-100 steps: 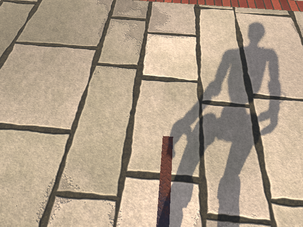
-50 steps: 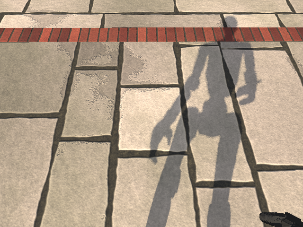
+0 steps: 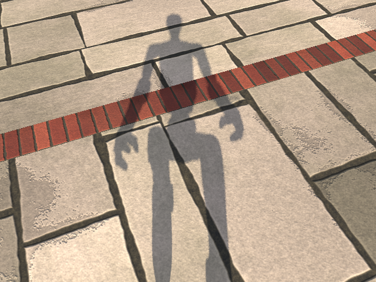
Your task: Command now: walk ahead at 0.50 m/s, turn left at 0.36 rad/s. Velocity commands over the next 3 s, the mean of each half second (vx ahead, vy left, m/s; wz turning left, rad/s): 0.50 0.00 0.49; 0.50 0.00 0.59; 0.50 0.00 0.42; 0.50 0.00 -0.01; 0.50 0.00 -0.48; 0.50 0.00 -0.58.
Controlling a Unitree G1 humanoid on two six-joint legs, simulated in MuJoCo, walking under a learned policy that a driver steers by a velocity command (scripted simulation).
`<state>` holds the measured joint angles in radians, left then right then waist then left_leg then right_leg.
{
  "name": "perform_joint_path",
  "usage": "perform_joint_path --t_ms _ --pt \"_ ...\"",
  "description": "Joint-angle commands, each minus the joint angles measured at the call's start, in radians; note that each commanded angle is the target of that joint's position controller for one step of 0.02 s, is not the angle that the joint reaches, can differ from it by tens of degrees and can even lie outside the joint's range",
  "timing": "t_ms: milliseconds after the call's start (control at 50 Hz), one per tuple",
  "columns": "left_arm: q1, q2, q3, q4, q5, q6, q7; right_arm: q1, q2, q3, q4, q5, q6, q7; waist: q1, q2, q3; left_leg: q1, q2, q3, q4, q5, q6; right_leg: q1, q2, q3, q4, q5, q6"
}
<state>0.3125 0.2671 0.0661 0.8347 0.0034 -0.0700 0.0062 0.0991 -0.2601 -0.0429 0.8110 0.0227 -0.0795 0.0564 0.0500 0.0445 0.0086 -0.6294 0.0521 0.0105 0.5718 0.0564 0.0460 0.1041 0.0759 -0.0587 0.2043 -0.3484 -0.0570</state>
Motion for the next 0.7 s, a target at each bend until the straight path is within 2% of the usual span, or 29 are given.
perform_joint_path --t_ms 20,40,60,80,100,120,140,160,180,200,240,260,300,360,420,460,500,520,540,560,580,600,620,640,660,700 --pt "0.006 0.180 0.044 -0.036 -0.003 0.011 0.018 -0.084 -0.106 -0.026 -0.107 -0.003 -0.018 0.016 -0.014 -0.134 0.004 0.009 -0.057 0.060 -0.003 -0.141 0.048 0.058 -0.318 0.014 0.146 0.985 -0.084" --pt "-0.006 0.192 0.046 -0.042 -0.003 0.020 0.025 0.001 -0.139 -0.043 -0.094 -0.006 -0.013 0.014 -0.062 -0.151 -0.057 0.126 -0.098 0.089 0.003 -0.182 0.069 0.055 -0.305 -0.005 0.272 1.151 -0.068" --pt "-0.026 0.195 0.042 -0.049 -0.006 0.027 0.031 0.147 -0.184 -0.068 -0.064 -0.006 -0.010 0.006 -0.144 -0.129 -0.133 0.341 -0.126 0.087 -0.046 -0.130 0.102 -0.027 -0.270 -0.041 0.477 1.161 -0.035" --pt "-0.009 0.168 0.027 -0.073 0.010 0.018 0.037 0.301 -0.265 -0.091 -0.047 -0.011 -0.002 -0.011 -0.196 -0.007 -0.249 0.652 0.042 -0.168 -0.044 -0.080 0.175 -0.271 -0.225 -0.059 0.795 0.835 0.004" --pt "0.125 0.020 -0.019 -0.093 0.029 -0.013 0.007 0.314 -0.312 -0.097 -0.047 0.001 -0.007 -0.008 -0.088 0.224 -0.367 1.016 0.273 -0.716 -0.120 -0.240 0.379 -0.722 0.004 0.040 1.133 -0.171 0.072" --pt "0.018 0.114 -0.005 -0.095 -0.006 -0.049 -0.010 0.350 -0.220 -0.076 -0.043 0.004 -0.003 -0.013 -0.173 0.115 -0.391 1.060 0.260 -0.800 -0.235 -0.382 0.350 -0.848 -0.022 0.191 1.210 -0.206 0.048" --pt "-0.083 0.150 0.004 -0.134 -0.040 -0.071 -0.020 0.296 -0.189 -0.068 -0.056 -0.002 -0.002 -0.020 -0.177 0.073 -0.237 0.946 0.234 -0.658 -0.260 -0.367 0.301 -0.917 -0.076 0.186 1.178 -0.119 0.029" --pt "-0.126 0.142 -0.001 -0.147 -0.031 -0.081 -0.016 0.226 -0.177 -0.062 -0.078 -0.005 -0.001 -0.023 -0.141 -0.038 -0.147 0.782 0.199 -0.560 -0.277 -0.289 0.273 -0.887 -0.119 0.171 1.094 -0.046 0.022" --pt "-0.140 0.146 0.007 -0.150 -0.007 -0.080 -0.009 0.172 -0.158 -0.056 -0.097 -0.010 0.000 -0.025 -0.102 -0.066 -0.083 0.639 0.170 -0.493 -0.296 -0.178 0.266 -0.832 -0.142 0.161 1.011 -0.013 0.034" --pt "-0.121 0.149 0.013 -0.153 0.004 -0.070 -0.007 0.145 -0.144 -0.048 -0.113 -0.022 0.000 -0.029 -0.066 -0.045 -0.067 0.550 0.143 -0.450 -0.319 -0.095 0.266 -0.762 -0.160 0.165 0.972 0.005 0.043" --pt "-0.080 0.127 0.013 -0.155 0.011 -0.048 -0.002 0.125 -0.149 -0.050 -0.129 -0.017 0.003 -0.036 -0.031 -0.013 -0.050 0.456 0.115 -0.386 -0.346 -0.012 0.269 -0.721 -0.173 0.147 0.877 0.012 0.072" --pt "-0.087 0.116 0.010 -0.160 0.014 -0.039 0.002 0.131 -0.159 -0.053 -0.132 -0.014 0.002 -0.041 -0.031 -0.009 -0.040 0.415 0.104 -0.353 -0.353 0.033 0.268 -0.716 -0.171 0.131 0.828 0.037 0.090" --pt "-0.149 0.094 0.001 -0.184 0.017 -0.031 0.006 0.152 -0.189 -0.063 -0.131 -0.009 0.004 -0.054 -0.046 -0.002 -0.022 0.358 0.070 -0.294 -0.359 0.058 0.247 -0.705 -0.157 0.110 0.693 0.159 0.119" --pt "-0.260 0.066 -0.010 -0.210 0.012 -0.038 0.000 0.195 -0.192 -0.066 -0.124 0.001 0.018 -0.066 -0.096 0.022 -0.022 0.323 0.011 -0.246 -0.329 -0.010 0.188 -0.623 -0.108 0.099 0.459 0.382 0.129" --pt "-0.336 0.082 -0.006 -0.235 -0.006 -0.048 -0.012 0.251 -0.190 -0.067 -0.110 0.006 0.032 -0.070 -0.128 0.042 -0.026 0.374 0.030 -0.309 -0.283 -0.090 0.168 -0.587 -0.073 0.111 0.347 0.429 0.126" --pt "-0.342 0.110 0.004 -0.242 -0.010 -0.057 -0.020 0.265 -0.182 -0.065 -0.110 0.007 0.039 -0.073 -0.121 0.052 -0.030 0.449 0.056 -0.380 -0.224 -0.132 0.155 -0.578 -0.066 0.136 0.290 0.374 0.108" --pt "-0.295 0.134 0.018 -0.234 -0.013 -0.068 -0.024 0.248 -0.182 -0.068 -0.119 0.002 0.044 -0.075 -0.085 0.083 -0.035 0.485 0.073 -0.436 -0.161 -0.121 0.137 -0.517 -0.066 0.137 0.259 0.295 0.075" --pt "-0.219 0.150 0.029 -0.215 -0.011 -0.073 -0.020 0.230 -0.164 -0.062 -0.128 0.000 0.044 -0.074 -0.039 0.086 -0.063 0.473 0.046 -0.428 -0.098 -0.088 0.114 -0.408 -0.070 0.123 0.217 0.302 0.048" --pt "-0.102 0.188 0.044 -0.202 0.006 -0.078 -0.013 0.218 -0.119 -0.046 -0.145 -0.007 0.039 -0.069 0.020 0.054 -0.163 0.406 -0.002 -0.377 0.077 -0.093 0.080 -0.198 -0.163 0.192 0.241 0.292 -0.006" --pt "0.036 0.272 0.065 -0.188 0.028 -0.074 -0.004 0.301 -0.055 -0.025 -0.170 -0.003 0.031 -0.069 0.028 -0.139 -0.320 0.136 -0.125 -0.241 0.407 -0.328 0.011 0.166 -0.386 0.497 0.237 0.206 -0.129" --pt "0.092 0.267 0.069 -0.154 0.006 -0.058 -0.012 0.360 -0.077 -0.018 -0.186 0.010 0.024 -0.068 0.011 -0.388 -0.374 -0.100 -0.130 -0.178 0.632 -0.665 -0.016 0.273 -0.521 0.851 0.145 -0.031 -0.219" --pt "0.045 0.178 0.046 -0.174 -0.005 -0.051 -0.011 0.310 -0.170 -0.041 -0.168 0.016 0.027 -0.067 0.031 -0.246 -0.237 -0.180 -0.066 -0.198 0.725 -0.596 -0.025 0.168 -0.488 0.778 0.111 -0.170 -0.183" --pt "0.004 0.143 0.034 -0.180 -0.002 -0.041 -0.006 0.219 -0.189 -0.048 -0.183 0.007 0.034 -0.066 0.040 -0.161 -0.130 -0.186 -0.033 -0.159 0.743 -0.513 -0.032 0.045 -0.442 0.621 0.103 -0.118 -0.142" --pt "-0.040 0.126 0.026 -0.177 0.005 -0.035 -0.006 0.177 -0.176 -0.049 -0.197 -0.003 0.037 -0.064 0.019 -0.119 -0.056 -0.162 -0.005 -0.142 0.706 -0.452 -0.035 -0.077 -0.397 0.508 0.076 -0.006 -0.126" --pt "-0.069 0.105 0.018 -0.172 0.008 -0.034 -0.005 0.163 -0.164 -0.054 -0.204 -0.005 0.041 -0.060 -0.004 -0.132 -0.018 -0.132 0.024 -0.141 0.664 -0.412 -0.036 -0.154 -0.361 0.424 0.049 0.076 -0.117" --pt "-0.089 0.099 0.017 -0.160 0.007 -0.040 -0.006 0.183 -0.122 -0.049 -0.206 0.007 0.052 -0.051 -0.031 -0.168 0.002 -0.075 0.049 -0.118 0.624 -0.378 -0.041 -0.238 -0.329 0.310 -0.001 0.162 -0.116"
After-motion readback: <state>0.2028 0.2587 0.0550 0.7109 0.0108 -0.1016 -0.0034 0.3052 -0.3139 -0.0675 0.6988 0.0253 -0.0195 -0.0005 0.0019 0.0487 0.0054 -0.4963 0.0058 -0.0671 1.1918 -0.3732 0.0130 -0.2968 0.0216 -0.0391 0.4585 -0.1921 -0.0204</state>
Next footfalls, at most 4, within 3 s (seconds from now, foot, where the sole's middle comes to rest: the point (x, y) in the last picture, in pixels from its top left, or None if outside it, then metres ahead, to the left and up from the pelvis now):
0.06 left None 0.22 0.11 -0.77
0.54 right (221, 267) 0.53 -0.04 -0.77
1.06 left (121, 231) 0.65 0.33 -0.77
1.56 right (123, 150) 1.04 0.39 -0.77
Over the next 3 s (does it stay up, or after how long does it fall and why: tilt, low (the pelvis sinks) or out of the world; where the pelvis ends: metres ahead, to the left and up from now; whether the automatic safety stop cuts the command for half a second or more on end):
stays up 1.52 0.77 -0.12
